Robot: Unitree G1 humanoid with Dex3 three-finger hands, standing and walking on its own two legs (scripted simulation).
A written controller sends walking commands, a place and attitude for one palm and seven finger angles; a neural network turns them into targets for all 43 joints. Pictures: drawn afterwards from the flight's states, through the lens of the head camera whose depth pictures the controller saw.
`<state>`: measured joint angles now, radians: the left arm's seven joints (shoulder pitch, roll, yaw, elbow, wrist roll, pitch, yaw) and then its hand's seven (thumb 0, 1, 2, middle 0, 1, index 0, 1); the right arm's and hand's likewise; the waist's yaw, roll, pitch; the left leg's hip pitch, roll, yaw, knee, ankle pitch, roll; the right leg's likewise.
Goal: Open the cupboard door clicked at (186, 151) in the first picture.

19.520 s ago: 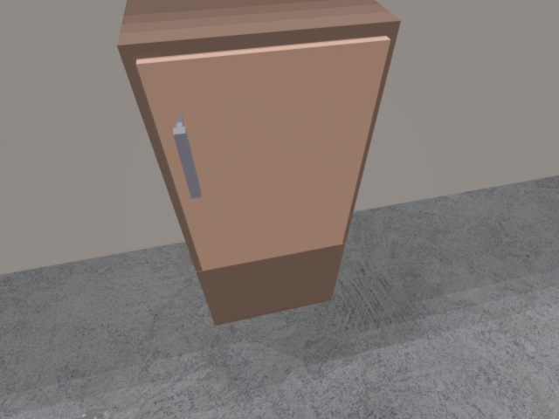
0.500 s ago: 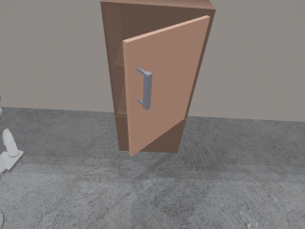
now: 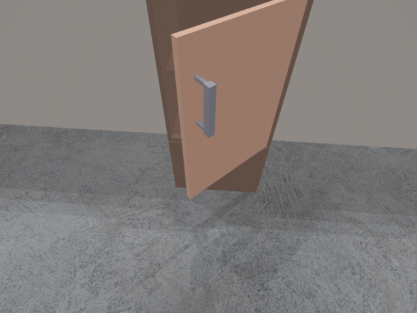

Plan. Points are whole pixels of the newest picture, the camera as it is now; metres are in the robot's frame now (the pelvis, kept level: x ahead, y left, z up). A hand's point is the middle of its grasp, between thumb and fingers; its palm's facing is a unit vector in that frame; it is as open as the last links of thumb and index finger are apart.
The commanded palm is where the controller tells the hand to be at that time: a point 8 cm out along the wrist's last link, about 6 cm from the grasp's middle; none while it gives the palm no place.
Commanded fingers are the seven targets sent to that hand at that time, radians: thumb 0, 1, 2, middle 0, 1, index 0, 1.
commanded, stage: let the arm hang, fingers relaxed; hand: left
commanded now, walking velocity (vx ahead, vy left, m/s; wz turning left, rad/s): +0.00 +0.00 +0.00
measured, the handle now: (204, 107) +0.54 +0.03 +0.09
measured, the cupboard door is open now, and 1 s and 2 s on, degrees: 44 44 44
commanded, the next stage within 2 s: look to check the result in 0.84 s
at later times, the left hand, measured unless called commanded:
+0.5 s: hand out of the picture +0.00 +0.18 -0.15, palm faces +0.03 -0.98 -0.19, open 7.3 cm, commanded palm none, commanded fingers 0.00 0.90 0.90 -0.20 -0.30 -0.20 -0.30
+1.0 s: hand out of the picture -0.01 +0.18 -0.16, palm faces +0.03 -0.99 -0.15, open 7.4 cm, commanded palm none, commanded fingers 0.00 0.90 0.90 -0.20 -0.30 -0.20 -0.30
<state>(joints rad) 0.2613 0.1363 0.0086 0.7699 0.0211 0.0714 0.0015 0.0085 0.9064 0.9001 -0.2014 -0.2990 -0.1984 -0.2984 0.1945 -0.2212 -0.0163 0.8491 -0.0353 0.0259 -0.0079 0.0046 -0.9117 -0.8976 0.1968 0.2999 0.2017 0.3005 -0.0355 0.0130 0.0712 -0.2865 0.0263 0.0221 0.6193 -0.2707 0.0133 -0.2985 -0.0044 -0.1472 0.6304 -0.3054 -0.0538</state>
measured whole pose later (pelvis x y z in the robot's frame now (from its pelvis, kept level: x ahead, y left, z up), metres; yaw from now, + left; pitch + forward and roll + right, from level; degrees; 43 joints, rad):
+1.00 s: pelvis +0.01 +0.03 +0.02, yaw -2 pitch -2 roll +0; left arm 0.32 0.09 0.01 1.17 0.01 0.00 0.03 0.00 0.91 0.90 -0.20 -0.30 -0.20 -0.30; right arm 0.34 -0.10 0.01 1.16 -0.02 0.00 -0.04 0.00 -0.91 -0.90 0.19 0.30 0.20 0.30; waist 0.00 0.01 0.04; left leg -0.16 -0.02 0.07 0.42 -0.23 0.04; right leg -0.18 -0.03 -0.10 0.42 -0.21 -0.01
